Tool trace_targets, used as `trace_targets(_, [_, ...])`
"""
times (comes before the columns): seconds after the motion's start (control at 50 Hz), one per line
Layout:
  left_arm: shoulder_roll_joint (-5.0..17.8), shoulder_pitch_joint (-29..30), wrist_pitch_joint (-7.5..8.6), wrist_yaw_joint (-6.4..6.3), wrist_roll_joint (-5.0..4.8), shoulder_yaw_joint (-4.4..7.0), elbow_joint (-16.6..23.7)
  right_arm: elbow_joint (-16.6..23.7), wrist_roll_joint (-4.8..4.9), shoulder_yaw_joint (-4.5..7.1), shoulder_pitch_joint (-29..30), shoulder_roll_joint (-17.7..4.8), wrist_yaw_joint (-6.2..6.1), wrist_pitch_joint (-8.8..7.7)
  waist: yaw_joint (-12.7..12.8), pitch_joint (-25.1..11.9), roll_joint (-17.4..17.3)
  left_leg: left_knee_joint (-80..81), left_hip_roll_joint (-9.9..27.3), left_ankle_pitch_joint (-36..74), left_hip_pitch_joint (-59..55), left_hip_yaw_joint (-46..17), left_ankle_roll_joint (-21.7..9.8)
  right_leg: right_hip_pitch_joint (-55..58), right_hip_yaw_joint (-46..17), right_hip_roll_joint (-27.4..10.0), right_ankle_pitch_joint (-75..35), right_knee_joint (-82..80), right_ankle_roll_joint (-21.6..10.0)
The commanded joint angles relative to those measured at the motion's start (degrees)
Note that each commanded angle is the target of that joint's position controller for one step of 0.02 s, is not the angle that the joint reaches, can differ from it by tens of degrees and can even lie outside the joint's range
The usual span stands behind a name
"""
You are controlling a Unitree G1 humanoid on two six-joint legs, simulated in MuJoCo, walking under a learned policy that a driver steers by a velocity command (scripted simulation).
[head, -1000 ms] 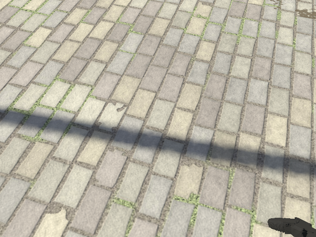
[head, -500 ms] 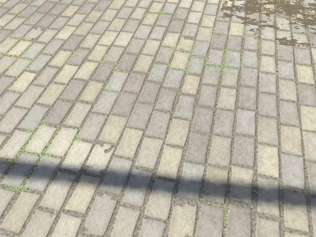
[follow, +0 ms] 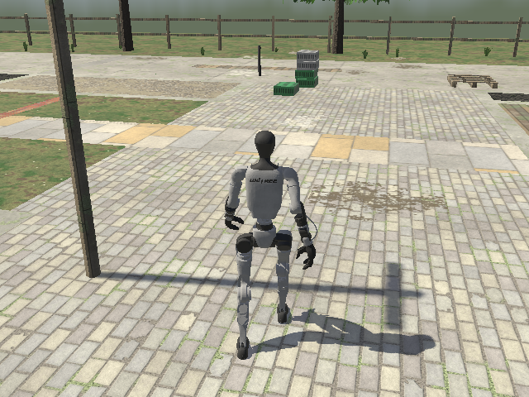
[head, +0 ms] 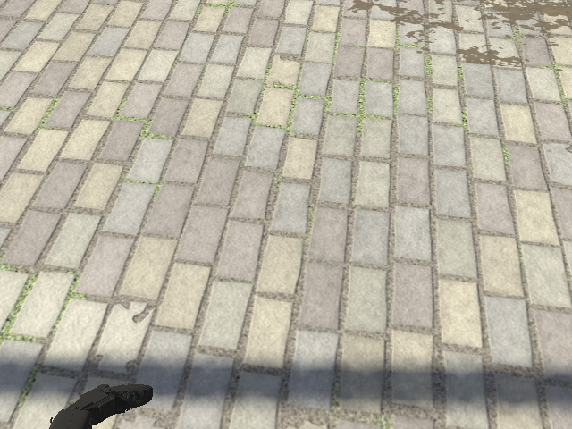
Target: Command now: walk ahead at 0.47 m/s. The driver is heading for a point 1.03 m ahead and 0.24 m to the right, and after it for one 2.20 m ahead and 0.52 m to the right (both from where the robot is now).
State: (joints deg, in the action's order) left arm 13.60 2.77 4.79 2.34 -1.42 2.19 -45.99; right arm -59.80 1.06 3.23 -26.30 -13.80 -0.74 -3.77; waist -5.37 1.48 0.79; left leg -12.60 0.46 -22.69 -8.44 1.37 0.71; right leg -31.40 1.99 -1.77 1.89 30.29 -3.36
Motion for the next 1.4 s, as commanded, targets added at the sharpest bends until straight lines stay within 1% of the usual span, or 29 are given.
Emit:
trace_targets(0.02, [10.46, -15.82, 0.17, -0.62, 0.02, 4.37, -2.00, 3.00, -0.38, 1.70, 3.48, -9.22, -0.27, 0.25, 12.93, -7.03, -6.17, -19.30, 10.27, 50.00, 11.03, -1.34, -6.21, 25.79, 1.48, 2.56, 1.97, 0.94, -3.80])
trace_targets(0.04, [14.66, -25.63, -0.16, -1.27, 0.57, 5.46, -3.97, 4.33, -1.63, 0.72, 2.25, -6.87, -0.30, 0.42, 15.25, -14.70, 2.21, -38.70, 6.41, 31.36, 24.09, 0.91, -4.41, 42.42, -12.36, -8.88, 5.92, 1.18, -7.17])
trace_targets(0.06, [16.88, -27.33, -0.08, -0.55, 0.97, 5.37, -4.93, 4.24, -0.72, -1.35, -5.04, 1.35, 0.27, -0.78, 10.44, -22.64, 17.65, -57.22, -4.04, -8.39, 42.01, -3.14, -1.85, 55.15, -42.18, -20.69, 23.64, -10.45, -15.82])
trace_targets(0.08, [11.58, -24.42, 0.26, -0.31, 0.45, 3.88, -4.34, 4.39, 0.71, 0.05, 0.16, -4.99, 0.64, -2.08, 11.87, -17.10, 10.87, -63.83, -1.13, -9.32, 48.05, -9.11, -3.14, 50.33, -44.74, -19.01, 30.44, -15.80, -13.11])
trace_targets(0.1, [9.55, -19.14, 0.66, -0.39, 0.43, 3.18, -3.46, 6.43, 1.89, 0.96, 5.88, -8.08, 0.78, -2.88, 10.65, -8.77, 7.95, -64.28, 1.71, -3.84, 51.35, -7.51, -4.39, 42.17, -36.29, -17.63, 27.50, -16.64, -10.69])
trace_targets(0.12, [8.64, -14.60, 1.00, -0.28, 0.90, 2.78, -2.57, 6.86, 1.54, 0.99, 8.33, -8.05, 0.29, -3.11, 8.67, -5.30, 2.79, -61.72, 4.72, 1.88, 48.61, -6.39, -4.63, 33.70, -29.50, -15.72, 19.74, -17.78, -9.73])
trace_targets(0.16, [6.28, -10.98, 1.59, -0.01, 2.17, 2.16, -2.55, 6.51, 0.21, 1.51, 7.54, -6.57, -0.21, -2.08, 4.87, -3.26, 3.30, -56.55, 8.14, 7.35, 42.00, -6.72, -4.57, 23.30, -20.34, -11.95, 10.80, -20.25, -8.70])
trace_targets(0.2, [5.81, -11.83, 1.86, -0.09, 1.82, 2.01, -3.48, 6.28, 0.19, 1.46, 6.87, -4.75, -0.32, -0.82, 3.75, -2.54, 3.67, -52.95, 8.83, 8.08, 40.25, -6.10, -4.00, 19.91, -16.45, -10.68, 8.90, -22.71, -9.35])
trace_targets(0.3, [8.83, -17.64, 1.58, -1.94, 1.61, 2.54, -5.69, 9.72, -0.97, 1.78, 17.06, -5.22, -0.28, -0.34, 5.57, 1.31, 1.49, -38.40, 9.15, 21.07, 49.43, -5.41, -1.20, 21.91, -12.01, -10.59, 4.37, -25.69, -9.72])
trace_targets(0.5, [10.13, -27.17, -0.54, -2.90, 0.54, 2.87, -10.02, 15.38, 0.08, 0.07, 33.13, -4.12, 2.68, -1.88, 10.13, 4.32, 1.96, -17.29, 4.72, 25.24, 48.40, -2.03, -2.25, 34.47, -6.35, -12.56, -2.86, -20.79, -7.53])
trace_targets(0.56, [11.56, -25.24, -1.34, -3.09, 0.40, 3.44, -9.73, 14.80, 0.21, 1.04, 28.07, -7.10, 3.18, -2.32, 6.19, 0.65, 4.49, -15.33, 1.73, 18.58, 38.72, 0.20, -4.76, 37.27, -5.89, -13.32, -19.93, -13.57, -5.86])
trace_targets(0.6, [9.40, -23.91, -1.75, -3.15, 0.92, 2.44, -8.51, 9.41, -0.37, 3.64, 9.44, -12.46, 2.46, -2.33, -2.17, -11.64, 2.99, -16.64, 3.04, 20.02, 10.92, -1.57, -8.98, 27.50, -1.62, -8.08, -25.18, 8.68, -2.74])
trace_targets(0.62, [3.34, -30.04, -0.71, -2.48, 1.40, 0.56, -7.43, 7.67, -1.30, 5.15, 1.07, -18.29, 2.08, -1.92, -1.14, -21.45, -9.38, -15.67, 18.45, 12.12, -14.10, -26.47, -17.89, 3.09, 1.35, 0.45, -2.99, 32.10, 1.84])
trace_targets(0.64, [3.31, -29.06, 0.77, -2.28, 0.93, 0.31, -8.17, 7.20, -0.60, 3.91, 0.28, -14.59, 2.14, -1.61, -1.52, -25.28, -14.36, -5.97, 22.56, 5.99, -17.47, -43.27, -20.18, -6.35, -6.09, 4.99, 30.15, 42.50, 2.19])
trace_targets(0.66, [8.75, -23.75, 1.88, -2.00, -0.81, 1.83, -6.57, 7.72, -0.25, 2.72, 4.75, -11.44, 2.08, -1.68, -1.32, -17.15, -11.41, -4.63, 20.46, 2.78, -11.18, -36.40, -17.04, -12.09, -8.71, 1.14, 28.56, 46.83, 0.82])
trace_targets(0.7, [8.96, -17.51, 2.26, -2.49, -0.76, 2.13, -5.10, 9.59, -1.04, 1.55, 13.69, -7.71, 2.13, -1.85, 1.87, -5.99, -4.51, -1.03, 16.18, 9.64, 6.57, -22.59, -14.22, -10.54, -5.60, -4.39, 18.76, 41.39, 0.13])
trace_targets(0.74, [6.91, -19.98, 0.63, -2.82, -0.04, 2.46, -6.02, 9.61, -1.83, 0.88, 16.75, -5.33, 2.39, -2.35, 5.52, -3.54, -6.20, 2.62, 13.18, 13.97, 15.77, -15.73, -12.87, -3.63, -6.25, -7.00, 14.05, 36.39, 0.41])
trace_targets(0.82, [5.23, -17.57, -1.40, -3.02, -0.10, 2.50, -5.12, 7.55, -2.09, 1.56, 14.10, -7.66, 1.52, -3.15, 6.03, -0.18, -4.37, 6.50, 12.92, 20.82, 18.73, -7.54, -13.28, -7.06, -7.40, -7.30, 6.61, 29.61, 1.93])
trace_targets(0.94, [3.74, -7.50, -0.74, -1.50, 0.40, 1.95, -1.58, 6.58, -1.73, 1.40, 11.55, -8.73, -0.01, -2.99, 3.07, 2.20, -3.45, 8.21, 10.92, 24.85, 16.24, 3.23, -10.03, -6.02, -3.98, -4.29, -10.23, 10.59, 1.87])
trace_targets(1.04, [3.18, -0.55, -0.78, 0.41, 0.30, 1.22, 2.86, 4.65, -0.98, 1.83, 6.75, -9.76, -0.37, -1.00, 0.97, 4.26, -2.31, 3.20, 14.96, 33.21, 2.72, 6.11, -9.32, -11.23, -1.37, -3.00, -4.24, 4.30, -0.08])
trace_targets(1.1, [5.54, -3.09, -0.95, 1.54, 0.24, 2.24, 4.46, 5.85, -0.64, 2.56, 8.68, -12.07, -1.11, 0.53, 4.17, 0.61, -5.26, -6.89, 15.88, 58.68, -0.77, 8.51, -7.58, -4.04, 3.45, 1.09, 5.12, 4.27, -2.72])
trace_targets(1.14, [10.28, -17.12, -1.20, 1.21, 0.02, 4.92, 1.72, 7.02, -0.66, 2.61, 10.36, -12.64, -1.71, 1.52, 11.96, -7.24, -5.51, -26.41, 13.34, 66.63, 4.35, 10.60, -5.15, 15.58, 4.70, 5.59, 4.90, 1.21, -6.10])
trace_targets(1.16, [15.54, -26.33, -1.73, -0.08, 0.16, 6.85, 0.05, 8.53, -1.38, 1.97, 9.68, -11.49, -1.79, 1.02, 15.12, -13.56, 1.22, -44.49, 10.70, 49.07, 18.75, 10.89, -2.82, 33.91, -8.84, -2.22, 4.83, -0.03, -9.92])
trace_targets(1.18, [19.59, -25.60, -1.46, -0.35, -0.38, 7.26, 0.31, 10.80, -2.80, -0.91, 3.72, -2.06, -0.15, -1.09, 8.12, -19.07, 14.18, -63.81, -2.76, -7.53, 45.22, 4.32, 0.63, 53.69, -41.56, -16.10, 12.79, -5.59, -21.43])
trace_targets(1.2, [14.84, -28.07, -1.27, -0.55, 0.17, 5.87, 0.88, 11.69, -0.26, 0.07, 10.35, -7.42, 0.93, -3.85, 12.46, -22.48, 8.27, -69.06, -2.41, -10.21, 52.57, -6.73, -0.78, 56.87, -48.30, -17.13, 16.22, -12.27, -21.18])
trace_targets(1.22, [12.16, -25.43, -0.84, -0.84, 0.55, 5.21, 0.97, 13.51, 1.57, 0.65, 15.76, -9.50, 1.42, -5.30, 12.86, -14.43, 6.18, -67.51, 0.76, -4.97, 56.92, -6.98, -2.31, 51.46, -39.32, -15.27, 11.86, -12.98, -18.05])
trace_targets(1.26, [8.77, -17.30, -0.45, -0.86, 0.61, 4.18, 3.09, 13.21, -0.40, 1.08, 17.35, -9.36, 0.71, -5.63, 7.91, -6.38, -1.86, -57.11, 4.95, 2.06, 50.46, -6.22, -2.16, 33.81, -27.20, -10.70, 0.20, -14.28, -14.79])
trace_targets(1.32, [8.64, -14.84, -0.38, -1.52, 0.89, 3.80, 4.59, 13.95, -1.46, 1.58, 15.18, -8.35, 0.48, -3.33, 4.05, -4.05, -0.21, -49.02, 6.35, 4.09, 43.54, -5.72, 0.37, 22.42, -22.04, -8.27, -6.69, -17.46, -14.75])
trace_targets(1.4, [11.72, -17.77, -0.65, -2.96, 0.42, 4.71, 4.51, 16.95, -2.12, 0.72, 23.04, -5.91, 0.25, -2.52, 6.10, -1.38, 1.32, -31.50, 3.82, 18.44, 41.42, -3.57, 3.01, 15.69, -15.66, -3.88, -6.67, -18.14, -12.01])
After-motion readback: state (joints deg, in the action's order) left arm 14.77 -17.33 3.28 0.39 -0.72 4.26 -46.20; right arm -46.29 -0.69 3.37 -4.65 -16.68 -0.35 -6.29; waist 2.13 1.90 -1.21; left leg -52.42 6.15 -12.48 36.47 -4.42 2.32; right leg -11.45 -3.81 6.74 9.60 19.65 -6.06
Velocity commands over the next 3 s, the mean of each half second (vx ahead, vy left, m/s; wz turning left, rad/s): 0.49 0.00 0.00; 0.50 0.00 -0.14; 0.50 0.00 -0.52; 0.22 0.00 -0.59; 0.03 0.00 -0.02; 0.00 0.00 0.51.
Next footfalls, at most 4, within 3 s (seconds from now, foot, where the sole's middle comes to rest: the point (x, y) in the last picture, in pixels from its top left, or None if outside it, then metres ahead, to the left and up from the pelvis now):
0.02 right None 0.20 -0.12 -0.76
0.60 left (223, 413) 0.51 0.12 -0.76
1.16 right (314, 291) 0.81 -0.12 -0.76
1.62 left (268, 195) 1.15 -0.02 -0.76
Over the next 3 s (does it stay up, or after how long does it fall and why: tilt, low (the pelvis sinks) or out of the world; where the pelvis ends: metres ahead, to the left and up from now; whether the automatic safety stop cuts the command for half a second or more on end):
stays up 1.05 -0.14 0.01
